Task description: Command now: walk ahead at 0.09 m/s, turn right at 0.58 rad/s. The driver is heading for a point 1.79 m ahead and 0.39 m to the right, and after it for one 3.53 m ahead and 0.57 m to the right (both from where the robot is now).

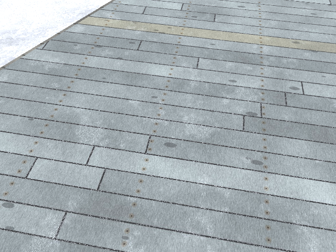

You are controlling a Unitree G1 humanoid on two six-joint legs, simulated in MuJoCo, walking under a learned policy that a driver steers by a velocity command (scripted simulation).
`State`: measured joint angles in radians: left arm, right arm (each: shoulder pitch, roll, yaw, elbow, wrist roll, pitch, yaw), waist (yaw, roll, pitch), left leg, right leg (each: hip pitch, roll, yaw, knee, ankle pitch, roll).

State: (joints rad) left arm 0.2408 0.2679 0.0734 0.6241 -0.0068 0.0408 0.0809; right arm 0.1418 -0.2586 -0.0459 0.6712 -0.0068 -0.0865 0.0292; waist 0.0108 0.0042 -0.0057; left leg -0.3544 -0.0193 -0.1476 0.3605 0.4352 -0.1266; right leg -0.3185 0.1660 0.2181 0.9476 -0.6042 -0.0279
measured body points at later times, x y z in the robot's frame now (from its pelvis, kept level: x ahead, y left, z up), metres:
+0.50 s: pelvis +0.00 +0.00 -0.06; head +0.00 -0.02 +0.39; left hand +0.26 +0.15 -0.11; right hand -0.01 -0.31 -0.19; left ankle +0.07 +0.14 -0.79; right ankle -0.01 -0.10 -0.68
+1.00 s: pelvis -0.01 +0.03 +0.01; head -0.01 +0.02 +0.46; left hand +0.26 +0.16 -0.07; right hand +0.01 -0.28 -0.08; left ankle +0.03 +0.17 -0.72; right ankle -0.01 -0.10 -0.68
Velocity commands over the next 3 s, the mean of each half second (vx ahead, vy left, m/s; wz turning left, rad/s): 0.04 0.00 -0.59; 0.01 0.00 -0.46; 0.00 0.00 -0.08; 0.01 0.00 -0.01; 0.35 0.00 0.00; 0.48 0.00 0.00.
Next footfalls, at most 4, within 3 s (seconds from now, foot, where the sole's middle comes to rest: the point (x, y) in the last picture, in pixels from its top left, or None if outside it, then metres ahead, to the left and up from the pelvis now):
0.02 left None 0.12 0.13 -0.85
0.46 right None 0.03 -0.11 -0.72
1.08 left None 0.04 0.16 -0.85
1.44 right None -0.03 -0.08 -0.72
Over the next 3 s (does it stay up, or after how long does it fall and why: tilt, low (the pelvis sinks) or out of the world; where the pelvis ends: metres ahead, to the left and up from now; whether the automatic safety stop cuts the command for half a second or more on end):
stays up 0.39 -0.10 -0.06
